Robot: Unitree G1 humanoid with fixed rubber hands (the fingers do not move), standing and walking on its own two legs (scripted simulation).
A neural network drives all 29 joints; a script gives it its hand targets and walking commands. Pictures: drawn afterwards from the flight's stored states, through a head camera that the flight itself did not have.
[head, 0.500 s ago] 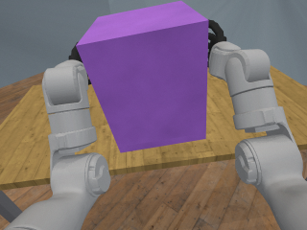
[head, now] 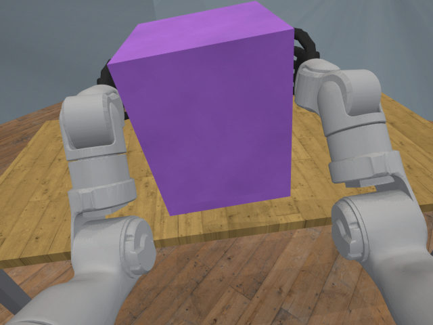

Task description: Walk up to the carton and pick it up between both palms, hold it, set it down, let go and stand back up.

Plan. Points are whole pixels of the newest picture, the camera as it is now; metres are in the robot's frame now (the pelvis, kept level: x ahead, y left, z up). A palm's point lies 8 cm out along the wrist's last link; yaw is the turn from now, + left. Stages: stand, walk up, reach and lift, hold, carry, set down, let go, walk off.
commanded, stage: hold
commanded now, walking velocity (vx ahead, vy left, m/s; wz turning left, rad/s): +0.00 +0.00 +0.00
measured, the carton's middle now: (212, 108) +0.37 +0.00 +0.29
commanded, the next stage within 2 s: none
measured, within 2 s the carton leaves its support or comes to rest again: neither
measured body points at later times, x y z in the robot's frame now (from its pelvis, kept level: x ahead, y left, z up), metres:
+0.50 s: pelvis +0.00 +0.00 +0.00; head -0.07 -0.01 +0.44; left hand +0.37 +0.16 +0.32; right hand +0.38 -0.14 +0.34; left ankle +0.00 +0.12 -0.76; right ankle +0.00 -0.12 -0.76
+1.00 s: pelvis +0.00 +0.00 +0.00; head -0.07 -0.01 +0.44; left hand +0.37 +0.16 +0.32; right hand +0.38 -0.14 +0.34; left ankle +0.00 +0.12 -0.76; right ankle +0.00 -0.12 -0.76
